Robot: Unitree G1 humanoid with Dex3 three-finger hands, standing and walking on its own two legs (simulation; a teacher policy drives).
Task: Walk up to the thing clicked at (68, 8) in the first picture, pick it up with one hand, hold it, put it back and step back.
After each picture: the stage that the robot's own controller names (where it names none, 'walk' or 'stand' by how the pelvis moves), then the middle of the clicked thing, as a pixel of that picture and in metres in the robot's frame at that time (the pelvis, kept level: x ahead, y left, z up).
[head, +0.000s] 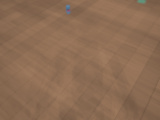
stand; (68, 9) +2.26 +0.23 -0.72
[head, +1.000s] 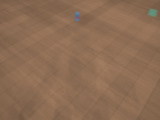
walk; (77, 16) +2.14 +0.12 -0.70
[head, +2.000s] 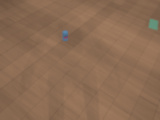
walk; (65, 35) +1.50 +0.17 -0.71
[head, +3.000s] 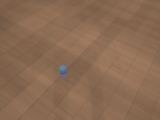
walk; (62, 71) +0.95 +0.18 -0.71
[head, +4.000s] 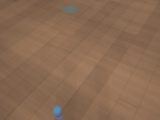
walk; (58, 112) +0.54 +0.24 -0.70
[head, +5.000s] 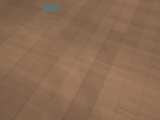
stand; out of the picture +0.33 +0.22 -0.69
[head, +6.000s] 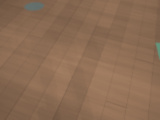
stand; out of the picture +0.31 +0.28 -0.70
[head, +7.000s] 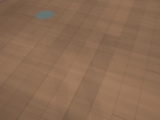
walk; out of the picture +0.26 +0.30 -0.71
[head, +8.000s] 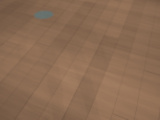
stand; out of the picture +0.27 +0.26 -0.70
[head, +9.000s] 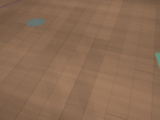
stand; out of the picture +0.29 +0.31 -0.71
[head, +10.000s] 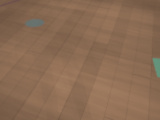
stand; out of the picture +0.27 +0.30 -0.73
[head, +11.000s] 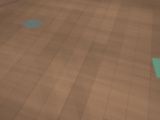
stand; out of the picture +0.25 +0.31 -0.73
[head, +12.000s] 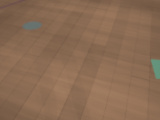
go down; out of the picture +0.24 +0.31 -0.73
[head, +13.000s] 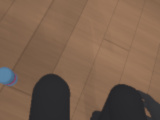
go down; (7, 77) +0.32 +0.34 -0.32
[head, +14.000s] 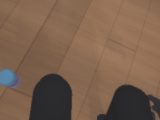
approach; (9, 79) +0.31 +0.35 -0.29
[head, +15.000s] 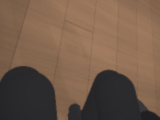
close in; out of the picture +0.27 +0.37 -0.21
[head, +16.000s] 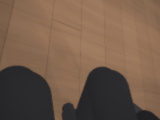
rest palm; out of the picture +0.26 +0.37 -0.20
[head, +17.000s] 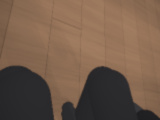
lift; out of the picture +0.27 +0.38 -0.20
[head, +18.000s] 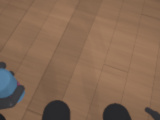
lift; (7, 87) +0.30 +0.25 +0.00
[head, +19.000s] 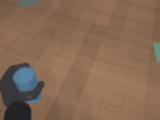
hold; (29, 86) +0.33 +0.20 +0.01
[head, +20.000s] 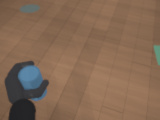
hold; (33, 83) +0.34 +0.19 +0.02
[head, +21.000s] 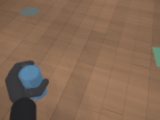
hold; (34, 83) +0.35 +0.19 +0.03
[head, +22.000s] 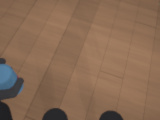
crouch; (7, 81) +0.34 +0.27 -0.04
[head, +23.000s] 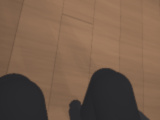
lower; out of the picture +0.33 +0.38 -0.18
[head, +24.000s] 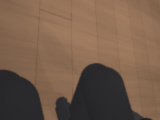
lower; out of the picture +0.32 +0.39 -0.21
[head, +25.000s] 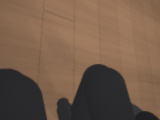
lower; out of the picture +0.31 +0.39 -0.21
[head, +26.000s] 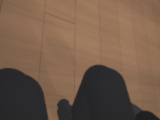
lower; out of the picture +0.31 +0.37 -0.21
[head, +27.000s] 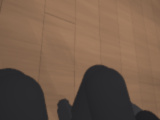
lower; out of the picture +0.31 +0.37 -0.21
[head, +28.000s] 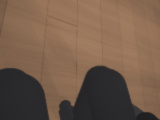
withdraw; out of the picture +0.31 +0.37 -0.21
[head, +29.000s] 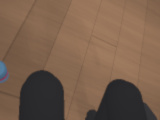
stand; out of the picture +0.34 +0.34 -0.27
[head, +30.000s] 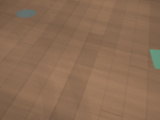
stand; out of the picture +0.30 +0.28 -0.64
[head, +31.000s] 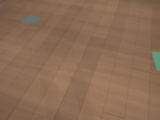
stand; out of the picture +0.32 +0.30 -0.67
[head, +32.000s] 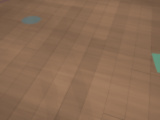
stand; out of the picture +0.31 +0.29 -0.67
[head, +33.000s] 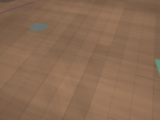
stand; out of the picture +0.33 +0.27 -0.72
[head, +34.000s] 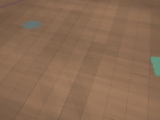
stand; out of the picture +0.29 +0.29 -0.73
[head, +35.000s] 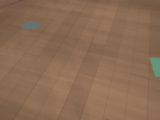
stand; out of the picture +0.28 +0.29 -0.73
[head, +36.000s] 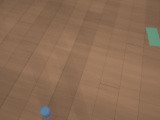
walk; (46, 112) +0.40 +0.25 -0.70
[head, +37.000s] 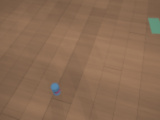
walk; (55, 89) +0.65 +0.29 -0.70
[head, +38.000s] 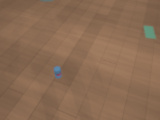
stand; (57, 72) +0.94 +0.26 -0.70
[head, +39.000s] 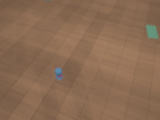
stand; (58, 73) +0.92 +0.25 -0.73
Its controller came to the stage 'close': yes
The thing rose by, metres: 0.74
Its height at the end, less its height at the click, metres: +0.00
